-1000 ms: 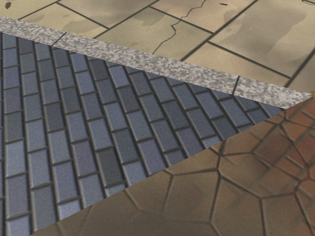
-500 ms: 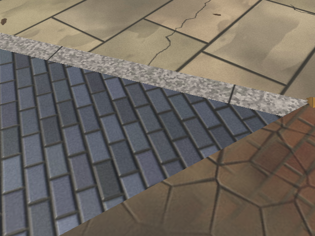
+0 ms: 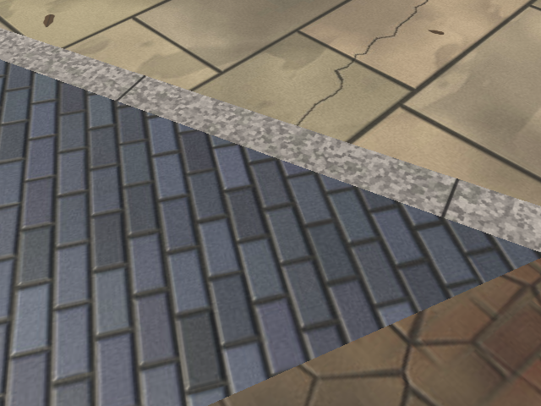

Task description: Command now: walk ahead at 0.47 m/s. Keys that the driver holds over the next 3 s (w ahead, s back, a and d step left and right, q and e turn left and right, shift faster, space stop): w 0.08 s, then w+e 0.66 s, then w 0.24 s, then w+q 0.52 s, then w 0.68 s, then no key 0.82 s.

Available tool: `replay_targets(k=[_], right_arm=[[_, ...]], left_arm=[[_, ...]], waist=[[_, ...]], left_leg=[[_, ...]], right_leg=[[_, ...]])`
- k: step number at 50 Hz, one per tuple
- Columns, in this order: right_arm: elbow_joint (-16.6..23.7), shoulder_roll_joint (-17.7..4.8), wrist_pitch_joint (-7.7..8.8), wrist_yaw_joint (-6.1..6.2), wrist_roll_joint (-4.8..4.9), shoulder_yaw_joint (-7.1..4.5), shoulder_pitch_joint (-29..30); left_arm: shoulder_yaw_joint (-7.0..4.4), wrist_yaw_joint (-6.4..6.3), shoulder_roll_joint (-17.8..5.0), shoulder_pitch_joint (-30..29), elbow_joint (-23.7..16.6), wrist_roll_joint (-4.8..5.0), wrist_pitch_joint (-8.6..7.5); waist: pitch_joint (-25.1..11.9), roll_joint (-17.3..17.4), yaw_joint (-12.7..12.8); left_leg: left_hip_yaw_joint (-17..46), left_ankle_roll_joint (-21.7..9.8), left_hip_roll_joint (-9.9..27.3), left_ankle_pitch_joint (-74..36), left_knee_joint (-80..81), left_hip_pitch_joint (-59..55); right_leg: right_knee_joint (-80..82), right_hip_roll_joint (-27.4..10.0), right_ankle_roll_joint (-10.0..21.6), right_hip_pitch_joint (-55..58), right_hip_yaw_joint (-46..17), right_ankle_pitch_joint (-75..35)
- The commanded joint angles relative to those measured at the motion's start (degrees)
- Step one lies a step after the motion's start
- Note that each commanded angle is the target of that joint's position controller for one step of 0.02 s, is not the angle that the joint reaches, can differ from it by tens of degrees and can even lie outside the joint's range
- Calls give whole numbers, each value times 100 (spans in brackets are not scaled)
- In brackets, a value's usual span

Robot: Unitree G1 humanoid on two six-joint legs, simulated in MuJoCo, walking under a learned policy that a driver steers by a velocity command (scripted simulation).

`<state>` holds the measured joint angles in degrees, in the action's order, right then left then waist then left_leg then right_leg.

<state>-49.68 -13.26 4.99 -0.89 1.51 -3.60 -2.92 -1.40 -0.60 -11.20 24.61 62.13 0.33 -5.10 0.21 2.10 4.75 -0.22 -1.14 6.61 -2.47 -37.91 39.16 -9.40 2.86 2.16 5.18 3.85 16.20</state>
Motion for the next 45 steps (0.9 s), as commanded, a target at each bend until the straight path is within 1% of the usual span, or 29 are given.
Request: replay_targets(k=[1,3,4,5,6,7,8,9,10,11,12,13,14,16,18,24,27,30,33,34,35,36,37,38,39,40,41,42,45], right_arm=[[583,-223,122,-127,25,32,918],[645,-360,154,-190,32,1,868],[615,-501,163,-196,29,-58,622],[505,-700,170,-177,22,-160,102],[205,-955,161,-130,36,-305,-969],[0,-1436,146,-46,-60,-428,-2065],[-143,-1690,147,-99,-178,-442,-2344],[-100,-1111,169,-100,-158,-291,-2220],[-59,-874,190,-74,-129,-211,-1684],[20,-708,219,-70,-134,-144,-1189],[-4,-508,252,-96,-178,-100,-885],[-49,-459,275,-97,-246,-83,-764],[-108,-360,286,-104,-243,-78,-754],[-215,-436,316,-58,-223,-104,-792],[-257,-590,320,21,-239,-147,-873],[-289,-807,220,211,-237,-197,-1211],[-362,-890,134,250,-186,-230,-1586],[-385,-990,9,246,-116,-279,-1764],[-254,-1235,-95,269,-50,-347,-1509],[-204,-1314,-142,277,-34,-361,-1401],[-145,-1330,-172,276,2,-345,-1254],[-19,-1184,-125,282,-95,-282,-1283],[334,-314,83,211,-203,-45,-1641],[442,-709,378,102,49,-69,-1193],[470,-836,461,46,245,-104,-872],[406,-813,468,76,168,-95,-872],[316,-890,413,131,-4,-153,-832],[263,-897,318,136,-63,-185,-977],[302,-734,122,138,-139,-167,-970]], left_arm=[[-199,-43,-956,325,-115,58,11],[-247,-45,-1047,254,-138,61,49],[-275,-44,-1135,164,-174,47,67],[-292,-35,-1182,100,-198,24,101],[-253,-23,-1113,-19,-254,-4,137],[-146,0,-881,-6,-431,-86,131],[92,51,66,857,-426,35,16],[-76,62,-645,367,-410,237,-121],[-174,45,-946,-222,-642,348,-170],[-191,-13,-967,-522,-718,302,-176],[-266,-65,-952,-705,-729,195,-117],[-272,-54,-751,-361,-673,193,-23],[-271,-45,-603,-229,-625,199,71],[-306,-55,-523,-334,-699,228,217],[-344,-66,-581,-746,-892,173,290],[-334,126,-521,-1741,-1282,87,204],[-262,242,-419,-2381,-1571,73,188],[-236,361,-423,-2742,-1862,103,191],[-361,426,-698,-2405,-2001,136,218],[-474,422,-912,-1846,-1918,162,225],[-661,371,-1240,-934,-1706,175,223],[-876,234,-1789,-78,-1514,150,277],[-936,198,-2327,-387,-1674,146,253],[-754,226,-1864,-108,-1735,11,197],[-638,230,-1396,-178,-1627,-28,142],[-554,251,-1126,-638,-1689,34,83],[-471,242,-878,-1086,-1789,30,51],[-416,224,-771,-1324,-1877,-32,36],[-452,161,-1010,-1167,-1777,-6,-37]], waist=[[865,-530,-27],[725,-618,-196],[492,-739,-383],[104,-843,-695],[-505,-836,-1243],[-1417,-261,-1556],[-2482,1344,-1005],[-2209,874,-1227],[-1247,701,-1112],[-799,156,-920],[-420,-89,-734],[-415,270,-474],[-308,268,-404],[-20,206,-302],[204,99,-330],[422,-25,-575],[604,-113,-831],[671,-45,-902],[228,288,-515],[-112,384,-177],[-603,308,334],[-1113,-304,630],[-1570,-1742,-142],[-2195,-1036,211],[-1490,-756,211],[-871,-247,-94],[-651,-182,-300],[-493,-206,-477],[-275,-273,-610]], left_leg=[[-90,-124,-151,-39,522,197],[-140,-295,-278,301,743,-136],[-237,-394,-441,488,760,-613],[-354,-516,-655,637,743,-1432],[-407,-677,-783,622,770,-2846],[896,-1032,379,793,577,-4845],[3886,-1880,1811,2255,1535,-6513],[4251,-1627,1692,2641,2096,-6157],[3206,-1307,1553,2262,2157,-5350],[2408,-1158,1389,1576,2303,-4413],[1735,-942,1085,1127,2516,-3619],[1315,-946,1029,971,2671,-3231],[1047,-964,928,911,2832,-2980],[545,-984,855,813,3079,-2698],[214,-997,878,622,3204,-2740],[-693,-825,769,242,3265,-3298],[-962,-791,902,28,3131,-3841],[-1148,-743,1073,-522,2757,-4457],[-1390,-566,1101,-3155,1745,-4636],[-1453,-491,1042,-3944,919,-4561],[-1569,-300,828,-3845,-303,-4122],[-1564,0,573,-1912,-2113,-2653],[-870,383,-788,3285,-4319,-81],[527,182,-762,3472,-4759,529],[514,-3,-445,3031,-4567,896],[465,-79,-107,2533,-3938,668],[433,-67,125,2271,-3431,207],[448,-46,248,2075,-3240,-189],[337,160,300,1755,-2531,-410]], right_leg=[[233,-1692,829,-293,-652,-1754],[-115,-1812,735,29,-596,-2500],[-464,-1822,672,132,-552,-3478],[-1168,-1745,602,100,-517,-4562],[-2386,-1461,439,-354,-361,-4938],[-4294,-1100,247,-1827,-209,-3180],[-6278,16,-23,-3795,-538,1358],[-6968,-178,74,-4299,-1327,1533],[-7094,-457,140,-4693,-1147,1097],[-6852,-780,147,-4462,-1038,527],[-6493,-970,191,-4142,-1019,193],[-6333,-1127,186,-3744,-1101,-31],[-6204,-1185,185,-3573,-1085,-53],[-5953,-1229,166,-3710,-1051,-147],[-5610,-1243,103,-4214,-1121,-601],[-3887,-1077,-6,-4680,-773,-2032],[-3272,-1027,55,-4868,-445,-2034],[-2922,-918,179,-4974,-159,-1483],[-2832,-410,469,-3948,334,-641],[-2800,-148,617,-3206,465,-428],[-2343,120,834,-1871,473,-806],[-2134,-537,1164,-134,-765,-719],[-1357,-2015,2291,1558,-4309,-26],[-594,-2342,2347,1856,-5253,213],[-668,-2176,2011,1426,-4180,-220],[-724,-1897,1730,430,-3249,-867],[-694,-1671,1525,-364,-2654,-1416],[-524,-1534,1488,-927,-2350,-1755],[-214,-1406,1505,-1522,-1841,-2483]])
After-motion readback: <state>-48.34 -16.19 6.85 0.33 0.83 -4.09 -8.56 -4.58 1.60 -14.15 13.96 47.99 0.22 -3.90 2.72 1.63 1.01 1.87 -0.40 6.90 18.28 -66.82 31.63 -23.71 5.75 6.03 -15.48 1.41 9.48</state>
